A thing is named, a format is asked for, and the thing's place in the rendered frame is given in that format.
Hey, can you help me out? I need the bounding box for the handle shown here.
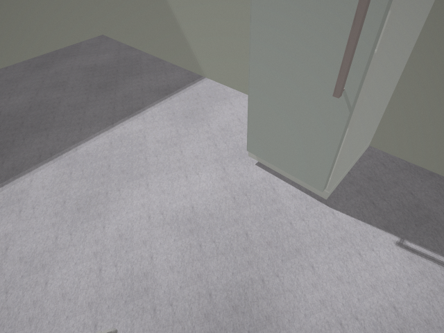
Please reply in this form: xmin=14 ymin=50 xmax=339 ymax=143
xmin=333 ymin=0 xmax=370 ymax=99

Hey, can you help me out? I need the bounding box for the fridge door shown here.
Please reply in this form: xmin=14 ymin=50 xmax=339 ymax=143
xmin=247 ymin=0 xmax=393 ymax=192

